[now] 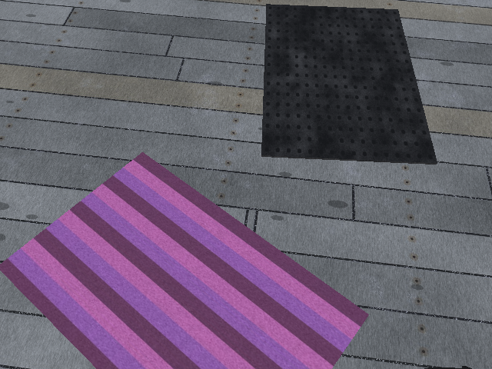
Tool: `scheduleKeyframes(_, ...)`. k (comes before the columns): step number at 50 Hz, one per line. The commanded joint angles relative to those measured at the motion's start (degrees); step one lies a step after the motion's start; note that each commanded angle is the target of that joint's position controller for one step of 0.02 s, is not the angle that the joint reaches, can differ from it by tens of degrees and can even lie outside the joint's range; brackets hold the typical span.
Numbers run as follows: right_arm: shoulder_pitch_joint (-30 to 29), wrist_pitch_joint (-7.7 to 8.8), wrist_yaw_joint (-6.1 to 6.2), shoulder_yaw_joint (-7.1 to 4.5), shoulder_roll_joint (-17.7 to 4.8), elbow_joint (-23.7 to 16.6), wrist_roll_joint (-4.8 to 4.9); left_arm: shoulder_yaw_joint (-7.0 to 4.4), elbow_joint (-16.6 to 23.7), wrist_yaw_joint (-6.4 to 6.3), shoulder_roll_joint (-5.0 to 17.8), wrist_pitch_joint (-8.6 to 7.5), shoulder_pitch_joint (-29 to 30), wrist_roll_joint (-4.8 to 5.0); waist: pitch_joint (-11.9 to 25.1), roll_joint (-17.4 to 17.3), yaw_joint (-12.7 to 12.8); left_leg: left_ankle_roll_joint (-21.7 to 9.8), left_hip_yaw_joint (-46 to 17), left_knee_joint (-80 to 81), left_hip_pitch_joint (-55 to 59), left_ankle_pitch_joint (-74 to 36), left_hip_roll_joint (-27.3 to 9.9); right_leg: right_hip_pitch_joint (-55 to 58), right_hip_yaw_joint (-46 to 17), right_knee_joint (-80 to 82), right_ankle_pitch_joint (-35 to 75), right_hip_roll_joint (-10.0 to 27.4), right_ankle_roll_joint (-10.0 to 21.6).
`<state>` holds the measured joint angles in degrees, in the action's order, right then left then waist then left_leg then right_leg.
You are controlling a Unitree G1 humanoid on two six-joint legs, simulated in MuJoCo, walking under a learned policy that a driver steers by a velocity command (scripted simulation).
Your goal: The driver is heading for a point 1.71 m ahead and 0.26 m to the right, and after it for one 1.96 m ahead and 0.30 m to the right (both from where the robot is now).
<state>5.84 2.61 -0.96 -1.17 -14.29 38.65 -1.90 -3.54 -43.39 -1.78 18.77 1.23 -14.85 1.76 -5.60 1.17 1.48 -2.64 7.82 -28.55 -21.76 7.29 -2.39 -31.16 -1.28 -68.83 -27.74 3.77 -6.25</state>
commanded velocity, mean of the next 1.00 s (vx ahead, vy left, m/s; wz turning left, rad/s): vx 0.04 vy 0.00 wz -0.08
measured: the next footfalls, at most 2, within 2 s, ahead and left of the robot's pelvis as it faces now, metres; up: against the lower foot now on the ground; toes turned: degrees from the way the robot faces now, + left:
right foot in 0.22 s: +0.13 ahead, -0.14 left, +0.00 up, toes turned -17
left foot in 0.74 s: +0.16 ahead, +0.08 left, +0.00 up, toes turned -12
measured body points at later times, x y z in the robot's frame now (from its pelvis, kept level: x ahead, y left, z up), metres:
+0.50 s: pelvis +0.08 -0.05 +0.01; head +0.11 -0.09 +0.46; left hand +0.33 +0.16 -0.06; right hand +0.13 -0.37 -0.11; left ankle +0.17 +0.10 -0.67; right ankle +0.10 -0.13 -0.73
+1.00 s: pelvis +0.11 -0.01 +0.02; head +0.17 +0.01 +0.46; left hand +0.33 +0.26 -0.08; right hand +0.21 -0.33 -0.07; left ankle +0.12 +0.09 -0.73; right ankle +0.13 -0.17 -0.67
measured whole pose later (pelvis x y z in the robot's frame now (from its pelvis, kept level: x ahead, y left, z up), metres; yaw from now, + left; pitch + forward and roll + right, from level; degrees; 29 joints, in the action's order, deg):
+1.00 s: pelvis +0.11 -0.01 +0.02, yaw +0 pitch +2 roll -3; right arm 13.0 -2.2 2.5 -5.5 -18.6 41.5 1.7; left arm -5.6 -38.1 -1.9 17.9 0.3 -2.2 0.1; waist -3.9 0.9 -1.4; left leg -1.9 -10.9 -25.8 -14.9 12.6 3.1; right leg -28.3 -6.6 -50.4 -20.6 -4.4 -4.9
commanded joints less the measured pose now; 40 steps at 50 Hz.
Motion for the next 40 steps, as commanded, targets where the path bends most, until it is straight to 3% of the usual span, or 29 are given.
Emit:
scheduleKeyframes(1,-4.22,1.20,1.43,-3.44,-8.96,-3.09,0.05,-1.06,3.55,-0.25,1.76,1.91,-7.10,-0.70,10.88,-7.32,1.87,-11.89,-7.71,13.74,4.90,-20.36,-17.64,4.10,-0.63,6.67,7.36,4.33,0.35)
scheduleKeyframes(4,-6.32,0.58,2.38,-3.99,-9.67,-2.48,0.97,-1.30,5.00,1.48,2.05,2.29,-4.19,-0.83,11.47,-7.16,1.63,-10.15,-1.79,13.99,5.12,-13.23,-16.66,9.45,1.19,16.92,17.35,3.90,2.79)
scheduleKeyframes(8,-5.83,-0.75,1.72,-5.06,-11.40,-0.82,2.64,-2.61,8.01,3.07,4.81,3.81,0.05,-0.83,9.56,-6.48,0.84,-7.73,0.14,10.61,9.62,-6.93,-18.93,10.72,4.43,24.58,14.23,2.69,5.84)
scheduleKeyframes(10,-5.50,-1.58,1.50,-5.26,-10.98,0.37,3.60,-3.45,8.40,3.01,5.36,3.89,-0.58,-1.15,8.93,-4.43,1.82,-4.10,2.46,4.16,10.04,-2.95,-17.53,14.47,6.36,31.72,15.97,0.44,8.39)
scheduleKeyframes(11,-2.73,-2.09,1.19,-5.06,-9.19,1.84,3.77,-4.48,7.80,2.39,7.32,3.73,-3.05,-1.77,8.12,0.47,2.18,-0.88,4.58,-4.19,8.17,2.45,-14.19,17.91,3.65,37.02,21.02,-0.46,10.74)
scheduleKeyframes(12,0.34,-2.78,0.98,-4.79,-7.86,1.77,1.95,-6.52,8.64,1.10,14.92,3.20,-4.89,-1.56,4.89,18.08,1.02,4.90,8.95,-22.93,-3.23,22.18,-5.84,22.33,-14.34,45.85,46.26,9.38,16.52)
scheduleKeyframes(13,-2.91,-3.07,1.65,-4.38,-7.28,-1.57,0.23,-6.19,10.90,1.32,17.87,1.29,-2.94,-3.28,7.18,20.37,-0.47,7.78,-2.49,-37.13,-16.99,33.53,2.91,24.93,-33.48,49.37,39.15,15.17,26.70)
scheduleKeyframes(14,-5.88,-3.11,2.12,-4.79,-9.36,-1.73,0.63,-5.95,10.98,2.28,16.08,-0.54,-3.27,-3.15,10.40,11.39,1.85,6.57,-9.77,-42.07,-19.62,30.59,2.95,26.09,-31.91,51.76,31.65,15.35,26.94)
scheduleKeyframes(15,-6.99,-2.81,2.45,-4.88,-9.21,-2.03,1.65,-5.52,10.89,2.34,14.85,-1.67,-2.04,-2.42,9.64,8.12,0.80,4.91,-12.02,-41.20,-20.77,25.00,2.53,26.00,-28.94,52.03,27.88,13.32,24.24)
scheduleKeyframes(16,-6.19,-2.55,2.96,-5.17,-9.51,-0.85,1.36,-5.04,11.33,1.92,12.71,-1.75,0.62,-1.17,9.61,3.98,-0.69,4.25,-13.31,-38.97,-20.97,20.21,1.29,26.07,-26.03,51.08,25.31,11.12,21.10)
scheduleKeyframes(17,-5.96,-2.30,3.27,-5.46,-10.30,-0.60,0.86,-4.45,12.18,1.19,11.09,-1.23,3.40,-0.51,9.90,4.54,-1.72,4.24,-14.17,-36.26,-19.67,17.03,0.99,24.66,-24.19,50.34,25.93,9.97,19.54)
scheduleKeyframes(18,-5.85,-2.06,3.05,-5.56,-10.29,-0.26,0.80,-3.99,13.19,0.45,10.03,-0.72,4.59,-0.76,11.30,5.50,-2.26,4.49,-14.21,-35.29,-16.86,14.84,1.62,23.56,-22.58,49.84,28.25,8.37,18.66)
scheduleKeyframes(20,-2.29,-2.23,2.52,-5.29,-9.45,2.36,1.72,-2.91,14.25,-0.49,7.89,-0.34,5.42,-1.94,15.27,4.45,-2.33,5.84,-12.40,-34.82,-13.70,11.91,1.87,25.33,-17.73,48.03,36.37,8.19,18.32)
scheduleKeyframes(22,-1.80,-2.78,2.29,-4.46,-7.63,3.29,2.14,-1.98,13.54,-0.66,6.33,-0.46,4.34,-2.24,15.97,3.32,-1.40,7.16,-11.46,-30.59,-10.88,10.93,0.89,25.54,-14.68,47.56,38.85,7.84,18.48)
scheduleKeyframes(25,-0.08,-3.41,1.64,-3.08,-5.15,4.83,2.31,0.11,11.94,-0.18,2.04,-0.62,6.24,-3.67,14.47,5.10,-1.29,7.81,-10.65,-20.61,-1.53,8.92,-1.93,20.32,-10.03,49.23,29.75,6.27,17.89)
scheduleKeyframes(27,-0.63,-3.52,1.20,-2.94,-6.30,4.87,2.55,0.16,10.16,0.59,2.91,-0.85,6.16,-4.52,10.88,6.53,0.24,7.50,-9.41,-16.09,2.40,9.05,-1.94,16.86,-9.71,51.17,21.19,6.87,18.29)
scheduleKeyframes(30,-1.35,-3.41,1.14,-4.06,-10.98,3.15,3.39,-1.37,8.72,0.57,7.74,-0.21,6.68,-3.77,6.24,6.80,1.30,6.22,-7.74,-15.52,-1.77,14.52,-0.78,18.89,-12.36,50.57,20.26,10.09,19.75)
scheduleKeyframes(33,1.67,-3.21,0.76,-4.06,-10.01,3.16,3.56,-1.63,8.23,-0.32,7.05,0.44,7.91,-2.66,7.62,5.54,0.30,5.15,-6.83,-14.59,-3.05,16.77,-1.01,24.29,-12.26,46.82,33.90,12.86,20.12)
scheduleKeyframes(35,4.89,-3.29,0.25,-4.00,-8.79,3.94,3.65,-1.87,8.35,-0.86,6.42,0.81,9.79,-2.03,9.09,4.99,-1.41,3.91,-5.14,-9.56,-0.04,13.69,-0.21,25.37,-9.33,43.61,40.04,12.61,18.74)
scheduleKeyframes(36,6.66,-3.31,0.02,-4.06,-8.57,4.36,3.61,-2.08,8.30,-1.09,6.23,1.01,10.67,-1.56,9.25,4.51,-2.60,2.65,-4.70,-3.94,2.64,8.55,0.38,24.56,-7.00,41.35,39.51,11.46,16.86)
scheduleKeyframes(37,7.62,-3.31,0.06,-4.49,-9.95,4.23,3.23,-2.28,7.84,-1.21,5.53,0.99,9.84,-1.14,8.59,1.63,-2.97,0.23,-8.80,3.07,5.54,-0.82,-0.55,22.19,-3.50,36.59,33.37,8.18,13.04)
scheduleKeyframes(38,8.60,-3.12,0.89,-6.22,-16.40,3.58,2.83,-2.19,9.46,-1.13,3.77,0.62,9.83,-2.73,8.80,-11.87,-0.93,-5.01,-25.76,6.54,11.04,-20.45,-10.49,12.78,4.01,23.28,20.97,0.51,7.24)
scheduleKeyframes(39,10.43,-2.75,0.95,-7.02,-19.41,3.20,1.88,-1.73,12.46,-1.20,2.35,-0.03,17.27,-3.56,6.61,-19.34,-4.38,-15.20,-40.51,9.77,17.10,-30.37,-17.42,-3.52,2.94,14.01,-5.47,-10.24,3.57)
scheduleKeyframes(40,11.74,-1.85,1.00,-6.63,-17.46,2.87,0.48,-1.83,12.46,-1.11,2.37,-0.50,18.08,-3.39,9.41,-12.95,-5.43,-17.20,-40.14,9.92,19.86,-27.88,-17.84,-6.87,-3.50,4.63,-10.16,-9.01,3.60)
